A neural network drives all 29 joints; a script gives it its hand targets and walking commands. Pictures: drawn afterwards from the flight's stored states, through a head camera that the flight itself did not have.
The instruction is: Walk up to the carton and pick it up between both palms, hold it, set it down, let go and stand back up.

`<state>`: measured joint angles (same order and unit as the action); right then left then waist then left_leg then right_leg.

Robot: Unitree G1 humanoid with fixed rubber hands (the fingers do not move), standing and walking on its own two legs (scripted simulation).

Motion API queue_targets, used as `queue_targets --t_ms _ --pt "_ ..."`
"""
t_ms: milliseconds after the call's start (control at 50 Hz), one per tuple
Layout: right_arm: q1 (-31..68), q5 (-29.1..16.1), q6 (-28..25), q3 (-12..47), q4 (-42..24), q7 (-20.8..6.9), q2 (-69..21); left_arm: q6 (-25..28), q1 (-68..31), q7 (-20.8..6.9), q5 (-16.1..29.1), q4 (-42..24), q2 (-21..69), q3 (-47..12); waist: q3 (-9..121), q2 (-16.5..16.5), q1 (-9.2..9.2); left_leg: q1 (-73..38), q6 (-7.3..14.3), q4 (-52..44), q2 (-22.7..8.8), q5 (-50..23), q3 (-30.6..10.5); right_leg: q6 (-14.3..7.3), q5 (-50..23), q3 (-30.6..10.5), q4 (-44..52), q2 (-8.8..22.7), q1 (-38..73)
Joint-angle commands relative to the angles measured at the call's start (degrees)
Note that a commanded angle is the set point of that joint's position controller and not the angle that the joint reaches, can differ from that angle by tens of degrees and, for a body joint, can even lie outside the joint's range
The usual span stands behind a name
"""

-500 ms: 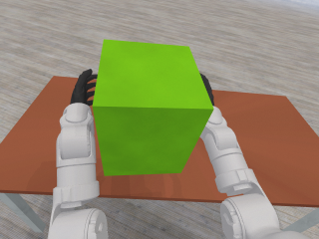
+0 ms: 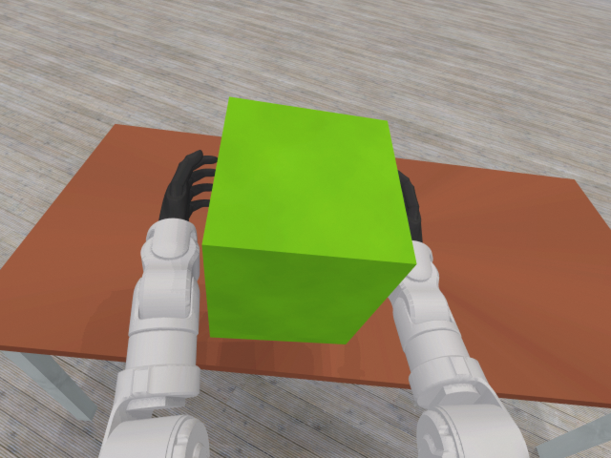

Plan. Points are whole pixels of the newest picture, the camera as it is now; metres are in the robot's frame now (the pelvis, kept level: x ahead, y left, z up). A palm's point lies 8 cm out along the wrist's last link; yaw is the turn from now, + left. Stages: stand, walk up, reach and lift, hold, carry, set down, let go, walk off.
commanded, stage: set down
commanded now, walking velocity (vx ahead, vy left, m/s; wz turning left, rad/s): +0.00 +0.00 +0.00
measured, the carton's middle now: (294, 234) +0.37 +0.00 +0.11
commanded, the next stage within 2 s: none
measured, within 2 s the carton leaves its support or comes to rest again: neither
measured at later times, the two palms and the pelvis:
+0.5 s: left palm (183, 216) +0.38 +0.14 +0.12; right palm (397, 231) +0.37 -0.15 +0.11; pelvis +0.02 +0.01 +0.00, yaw +0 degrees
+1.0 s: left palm (198, 227) +0.39 +0.13 +0.09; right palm (401, 236) +0.38 -0.16 +0.09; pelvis +0.01 +0.00 +0.00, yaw -1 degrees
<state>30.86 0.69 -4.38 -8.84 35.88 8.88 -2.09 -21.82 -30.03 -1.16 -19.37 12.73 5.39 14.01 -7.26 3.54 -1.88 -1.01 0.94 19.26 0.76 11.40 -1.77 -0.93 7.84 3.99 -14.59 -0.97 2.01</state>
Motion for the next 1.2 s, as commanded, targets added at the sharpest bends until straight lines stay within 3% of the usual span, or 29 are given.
queue_targets --t_ms 0,140,400,520,660,760,800,840,980,1180 --pt "39.1 -1.5 -7.7 25.8 -19.1 -5.5 -24.4 4.3 -28.6 -6.4 6.9 -5.8 26.8 -28.1 32.9 -3.7 -0.65 -1.2 -2.7 0.5 0.1 -25.2 3.8 2.2 -23.2 2.9 -2.6 -0.5 12.9" --pt "34.3 -1.1 -5.9 24.5 -14.9 -5.2 -24.5 4.0 -26.2 -6.5 5.8 -3.5 24.9 -25.6 29.5 -3.5 -0.24 2.9 -1.6 -1.7 0.2 -17.0 4.0 2.8 -22.6 1.8 -2.4 0.6 12.6" --pt "34.7 0.7 -8.7 20.5 -12.0 -5.9 -23.4 7.1 -26.7 -6.2 5.8 0.4 28.1 -25.3 29.7 -4.7 -1.45 -1.7 -3.8 0.4 -0.6 -25.1 3.2 1.8 -23.3 3.4 -2.0 -0.7 8.6" --pt "35.5 2.8 -9.4 17.5 -7.6 -7.0 -22.7 8.6 -27.6 -5.6 4.3 6.0 28.4 -22.8 27.1 -3.9 -0.59 -1.3 -3.7 -0.6 -1.3 -21.1 3.5 1.3 -17.2 3.7 -0.6 -0.7 5.9" --pt "38.1 4.8 -11.3 14.8 -4.3 -8.3 -24.0 12.6 -31.7 -4.1 4.3 9.8 29.8 -21.7 31.4 -3.9 0.3 -1.9 -3.9 -0.4 -1.6 -22.9 3.7 1.3 -18.0 3.7 -0.6 -0.9 5.1" --pt "36.4 7.5 -11.1 11.0 1.9 -8.9 -24.8 14.4 -32.2 -4.3 2.5 15.0 29.5 -17.9 29.6 -3.7 0.5 1.4 -3.4 -2.2 -1.5 -18.0 4.5 1.4 -16.4 3.2 -0.2 -0.3 5.8" --pt "36.6 6.8 -12.3 12.2 1.9 -8.9 -26.3 16.0 -33.1 -3.9 2.9 13.7 29.5 -18.8 33.4 -5.1 0.94 0.1 -4.3 -0.4 -1.0 -24.0 5.0 1.5 -21.1 3.1 -1.3 -0.8 7.7" --pt "37.2 7.7 -12.9 11.4 3.1 -9.0 -27.2 17.2 -34.2 -3.8 2.7 15.0 30.1 -18.0 33.9 -5.3 0.99 1.1 -4.3 -0.2 -0.8 -24.3 5.2 1.5 -21.9 2.9 -1.4 -0.7 8.1" --pt "37.2 12.1 -13.8 7.2 7.5 -9.2 -28.9 20.3 -36.3 -4.6 1.8 21.0 28.9 -13.7 30.7 -2.9 0.81 7.3 -2.7 -3.3 -0.5 -15.3 6.1 2.5 -21.1 1.8 -1.7 0.4 10.6" --pt "37.2 18.0 -16.8 3.0 12.2 -9.8 -31.9 27.1 -39.2 -3.9 0.4 27.7 28.8 -9.9 35.0 -2.6 1.28 9.6 -2.3 -3.5 -0.7 -14.9 6.4 2.2 -22.4 1.4 -2.5 0.8 11.2"
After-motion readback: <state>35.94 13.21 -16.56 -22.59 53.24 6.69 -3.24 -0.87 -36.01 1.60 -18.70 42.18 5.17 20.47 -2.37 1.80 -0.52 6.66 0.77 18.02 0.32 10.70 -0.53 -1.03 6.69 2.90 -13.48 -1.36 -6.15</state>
